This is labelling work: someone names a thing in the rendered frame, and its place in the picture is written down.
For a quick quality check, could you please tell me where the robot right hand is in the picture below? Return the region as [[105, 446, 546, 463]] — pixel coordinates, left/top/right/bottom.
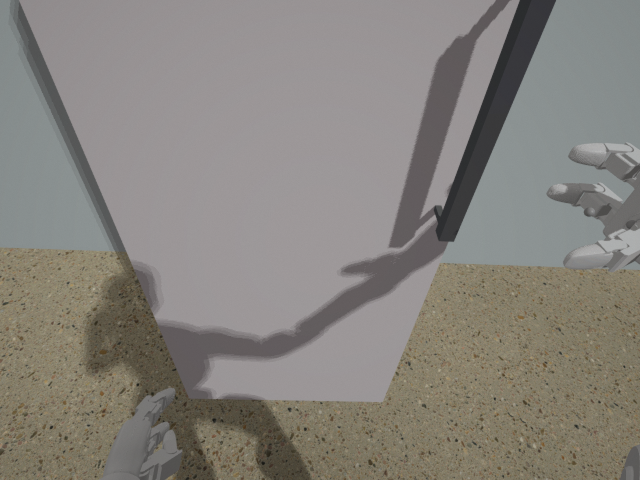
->
[[546, 142, 640, 273]]

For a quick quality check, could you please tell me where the robot right upper arm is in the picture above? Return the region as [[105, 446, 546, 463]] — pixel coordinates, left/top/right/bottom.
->
[[620, 444, 640, 480]]

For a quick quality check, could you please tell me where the handle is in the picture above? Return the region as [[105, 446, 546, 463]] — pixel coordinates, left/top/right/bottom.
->
[[434, 0, 556, 242]]

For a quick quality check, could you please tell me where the fridge door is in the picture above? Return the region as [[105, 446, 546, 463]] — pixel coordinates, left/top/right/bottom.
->
[[19, 0, 520, 402]]

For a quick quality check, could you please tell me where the robot left hand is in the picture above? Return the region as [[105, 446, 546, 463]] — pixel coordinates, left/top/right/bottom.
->
[[102, 388, 182, 480]]

